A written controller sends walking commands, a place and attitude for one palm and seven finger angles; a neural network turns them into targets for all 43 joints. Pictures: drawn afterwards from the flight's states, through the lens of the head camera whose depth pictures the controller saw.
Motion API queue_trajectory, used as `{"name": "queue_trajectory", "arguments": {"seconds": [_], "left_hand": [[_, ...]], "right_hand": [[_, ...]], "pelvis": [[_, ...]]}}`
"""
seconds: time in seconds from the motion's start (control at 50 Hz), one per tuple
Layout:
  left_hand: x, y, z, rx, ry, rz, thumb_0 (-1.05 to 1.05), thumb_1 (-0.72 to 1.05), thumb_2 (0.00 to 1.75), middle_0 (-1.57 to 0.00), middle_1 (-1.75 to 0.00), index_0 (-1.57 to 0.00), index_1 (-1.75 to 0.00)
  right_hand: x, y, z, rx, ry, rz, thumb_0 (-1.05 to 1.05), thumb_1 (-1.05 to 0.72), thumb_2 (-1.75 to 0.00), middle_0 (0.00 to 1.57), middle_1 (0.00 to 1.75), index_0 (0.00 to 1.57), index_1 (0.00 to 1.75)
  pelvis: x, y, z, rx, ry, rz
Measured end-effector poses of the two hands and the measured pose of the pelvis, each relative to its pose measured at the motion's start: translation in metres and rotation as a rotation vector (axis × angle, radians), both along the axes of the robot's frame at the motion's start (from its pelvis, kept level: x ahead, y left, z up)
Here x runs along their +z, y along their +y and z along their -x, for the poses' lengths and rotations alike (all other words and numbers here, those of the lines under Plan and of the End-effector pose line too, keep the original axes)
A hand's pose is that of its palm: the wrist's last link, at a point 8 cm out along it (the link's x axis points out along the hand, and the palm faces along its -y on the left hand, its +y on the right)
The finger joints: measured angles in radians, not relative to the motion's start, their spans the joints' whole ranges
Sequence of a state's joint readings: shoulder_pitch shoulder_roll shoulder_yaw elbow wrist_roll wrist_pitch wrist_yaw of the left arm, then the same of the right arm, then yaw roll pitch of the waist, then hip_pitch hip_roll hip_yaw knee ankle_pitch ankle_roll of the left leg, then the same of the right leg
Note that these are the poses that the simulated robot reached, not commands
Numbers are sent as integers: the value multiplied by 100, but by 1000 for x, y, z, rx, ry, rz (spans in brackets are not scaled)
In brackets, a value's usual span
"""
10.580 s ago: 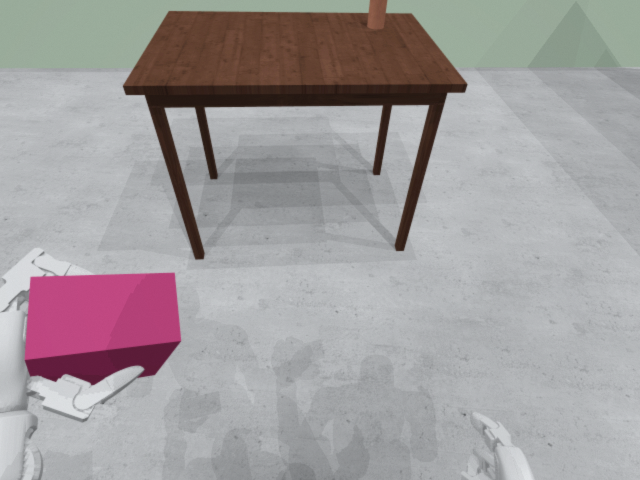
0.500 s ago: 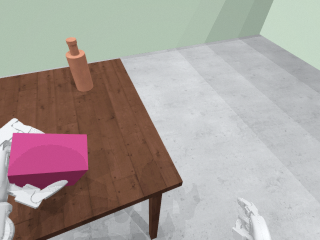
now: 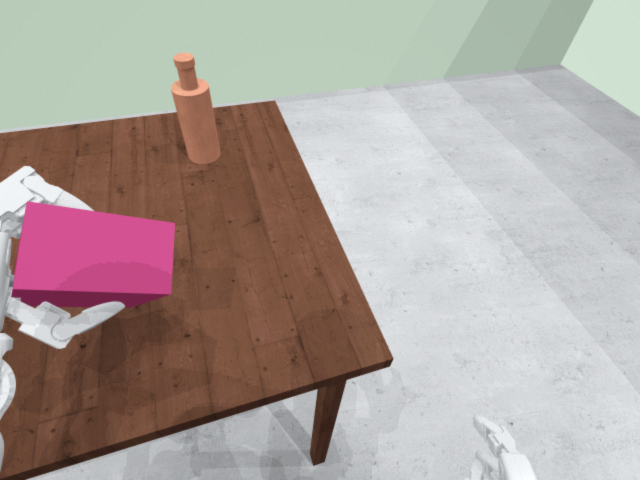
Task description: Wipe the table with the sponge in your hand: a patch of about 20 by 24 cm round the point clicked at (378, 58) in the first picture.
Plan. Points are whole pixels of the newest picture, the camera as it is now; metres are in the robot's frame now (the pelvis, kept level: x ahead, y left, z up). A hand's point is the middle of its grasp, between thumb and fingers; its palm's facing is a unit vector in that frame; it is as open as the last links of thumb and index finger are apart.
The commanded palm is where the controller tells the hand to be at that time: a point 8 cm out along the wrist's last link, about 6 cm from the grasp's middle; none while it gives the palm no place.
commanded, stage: look again from close up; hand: left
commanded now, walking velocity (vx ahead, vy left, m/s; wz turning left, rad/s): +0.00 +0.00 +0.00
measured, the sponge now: (109, 267) +0.26 +0.24 +0.17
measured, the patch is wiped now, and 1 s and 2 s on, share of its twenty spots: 0.00 0.00 0.00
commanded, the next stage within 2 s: shuffle to correct the standing spot in 0.22 s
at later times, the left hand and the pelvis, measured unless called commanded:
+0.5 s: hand (69, 271) +0.25 +0.27 +0.17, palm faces +0.36 -0.80 -0.49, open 10.7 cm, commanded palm +0.19 +0.29 +0.18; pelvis +0.03 +0.01 +0.00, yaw +0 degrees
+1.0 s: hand (123, 362) +0.18 +0.19 +0.16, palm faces +0.28 -0.85 -0.45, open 10.7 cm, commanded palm +0.13 +0.23 +0.18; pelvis -0.04 -0.05 -0.01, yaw -2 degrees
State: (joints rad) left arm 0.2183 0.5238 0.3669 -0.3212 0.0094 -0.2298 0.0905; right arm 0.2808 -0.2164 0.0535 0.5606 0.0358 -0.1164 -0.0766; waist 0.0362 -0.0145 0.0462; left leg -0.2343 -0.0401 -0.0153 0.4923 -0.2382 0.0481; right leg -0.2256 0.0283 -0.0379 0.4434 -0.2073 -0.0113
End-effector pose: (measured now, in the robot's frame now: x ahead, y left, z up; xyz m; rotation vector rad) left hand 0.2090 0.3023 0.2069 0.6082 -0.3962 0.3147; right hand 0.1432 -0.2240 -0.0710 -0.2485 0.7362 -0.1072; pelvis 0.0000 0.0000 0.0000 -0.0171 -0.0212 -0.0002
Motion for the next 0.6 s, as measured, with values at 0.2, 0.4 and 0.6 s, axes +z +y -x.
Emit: {"name": "queue_trajectory", "arguments": {"seconds": [0.2, 0.4, 0.6], "left_hand": [[-23, 1, -10, -19, 75, 77, -1, -54, 102, -65, -137, -66, -136], [-40, 11, -12, 6, 129, 87, -1, -54, 102, -65, -136, -66, -136], [-23, -4, -5, -4, 89, 51, -1, -54, 102, -65, -136, -66, -136]], "right_hand": [[-5, -3, -23, 39, -1, -45, 2, -90, -90, 20, 30, 20, 30], [1, 1, -59, 89, 26, 19, 2, -90, -90, 20, 30, 20, 30], [2, 18, -64, 106, -22, -69, 2, -90, -90, 20, 30, 20, 30]], "pelvis": [[-2, 7, -27, -28, 74, -9], [-3, 9, -35, 24, 76, -4], [-3, -1, -18, -37, 74, -32]]}}
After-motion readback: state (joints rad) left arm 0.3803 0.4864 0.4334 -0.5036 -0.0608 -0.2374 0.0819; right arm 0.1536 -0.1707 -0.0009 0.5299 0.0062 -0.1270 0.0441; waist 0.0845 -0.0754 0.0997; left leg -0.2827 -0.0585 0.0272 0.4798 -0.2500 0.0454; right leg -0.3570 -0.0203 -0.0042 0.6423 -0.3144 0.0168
